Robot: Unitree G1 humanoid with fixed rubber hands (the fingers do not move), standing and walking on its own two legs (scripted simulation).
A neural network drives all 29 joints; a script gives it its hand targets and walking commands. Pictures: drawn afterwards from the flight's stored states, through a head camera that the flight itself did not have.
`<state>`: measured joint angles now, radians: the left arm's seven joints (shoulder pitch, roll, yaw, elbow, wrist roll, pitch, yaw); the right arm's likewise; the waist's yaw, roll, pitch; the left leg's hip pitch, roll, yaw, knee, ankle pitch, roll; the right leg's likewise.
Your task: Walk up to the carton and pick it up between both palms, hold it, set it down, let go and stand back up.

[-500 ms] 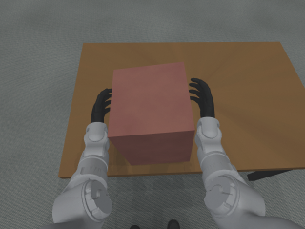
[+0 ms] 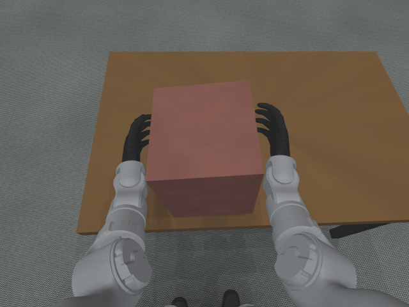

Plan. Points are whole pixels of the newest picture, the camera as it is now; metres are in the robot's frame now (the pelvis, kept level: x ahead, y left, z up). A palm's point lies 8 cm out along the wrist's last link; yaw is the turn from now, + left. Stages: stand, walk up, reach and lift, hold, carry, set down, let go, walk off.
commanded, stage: set down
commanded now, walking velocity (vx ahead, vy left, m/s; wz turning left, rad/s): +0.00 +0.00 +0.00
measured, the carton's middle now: (207, 156) +0.42 +0.01 -0.07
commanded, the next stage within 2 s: none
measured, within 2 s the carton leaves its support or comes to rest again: rests again in 0.28 s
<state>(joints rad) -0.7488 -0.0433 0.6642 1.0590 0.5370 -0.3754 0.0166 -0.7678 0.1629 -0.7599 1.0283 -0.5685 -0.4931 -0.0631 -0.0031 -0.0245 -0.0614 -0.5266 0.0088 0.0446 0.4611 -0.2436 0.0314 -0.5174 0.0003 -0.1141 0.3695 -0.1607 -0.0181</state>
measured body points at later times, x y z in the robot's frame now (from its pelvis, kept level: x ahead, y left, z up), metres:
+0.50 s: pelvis -0.02 +0.01 -0.03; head +0.11 +0.01 +0.40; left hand +0.44 +0.16 -0.03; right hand +0.42 -0.14 -0.03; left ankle -0.03 +0.09 -0.74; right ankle -0.01 -0.11 -0.74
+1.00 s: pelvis -0.04 +0.00 -0.06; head +0.08 +0.02 +0.37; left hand +0.46 +0.20 +0.02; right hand +0.46 -0.18 +0.03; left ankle -0.03 +0.09 -0.74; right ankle -0.01 -0.11 -0.74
